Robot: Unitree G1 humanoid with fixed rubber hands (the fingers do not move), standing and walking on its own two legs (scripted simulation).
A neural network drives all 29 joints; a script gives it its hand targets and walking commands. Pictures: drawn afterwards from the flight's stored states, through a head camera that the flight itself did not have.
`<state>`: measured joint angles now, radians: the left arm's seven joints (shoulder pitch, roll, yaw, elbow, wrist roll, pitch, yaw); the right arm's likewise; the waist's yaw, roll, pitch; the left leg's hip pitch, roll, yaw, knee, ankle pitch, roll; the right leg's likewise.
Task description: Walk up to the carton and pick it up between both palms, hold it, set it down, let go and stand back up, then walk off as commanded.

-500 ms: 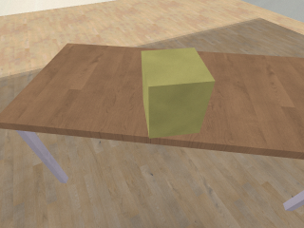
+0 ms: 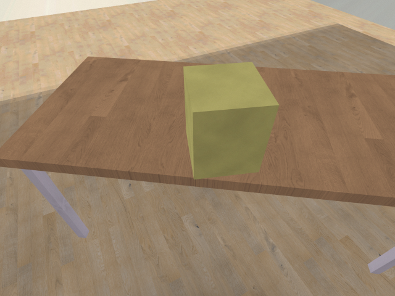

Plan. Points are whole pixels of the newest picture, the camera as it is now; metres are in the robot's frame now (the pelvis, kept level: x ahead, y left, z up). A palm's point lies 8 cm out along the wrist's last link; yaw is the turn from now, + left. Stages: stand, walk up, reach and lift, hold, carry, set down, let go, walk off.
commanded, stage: stand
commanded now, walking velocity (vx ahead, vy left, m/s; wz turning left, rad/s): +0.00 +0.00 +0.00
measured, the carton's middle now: (222, 121) +0.59 -0.04 +0.02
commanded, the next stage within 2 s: none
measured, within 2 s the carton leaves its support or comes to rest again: neither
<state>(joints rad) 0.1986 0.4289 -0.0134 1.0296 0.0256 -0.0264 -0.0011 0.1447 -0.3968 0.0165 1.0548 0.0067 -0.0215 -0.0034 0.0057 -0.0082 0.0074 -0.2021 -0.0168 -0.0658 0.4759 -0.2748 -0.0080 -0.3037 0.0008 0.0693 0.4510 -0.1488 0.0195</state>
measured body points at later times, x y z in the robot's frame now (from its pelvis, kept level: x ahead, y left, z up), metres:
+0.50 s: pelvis +0.00 +0.00 +0.00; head +0.01 +0.00 +0.45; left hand +0.06 +0.33 -0.12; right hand +0.09 -0.32 -0.12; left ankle -0.01 +0.13 -0.74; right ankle +0.06 -0.13 -0.74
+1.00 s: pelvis +0.00 +0.00 +0.00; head +0.01 +0.00 +0.45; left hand +0.06 +0.33 -0.12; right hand +0.09 -0.32 -0.12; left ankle -0.01 +0.13 -0.74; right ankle +0.06 -0.13 -0.74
